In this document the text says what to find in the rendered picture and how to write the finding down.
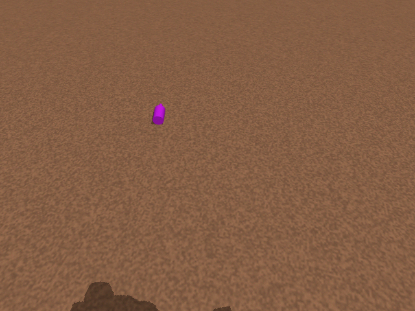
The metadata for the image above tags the bottle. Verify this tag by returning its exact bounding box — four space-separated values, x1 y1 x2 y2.
153 104 165 124

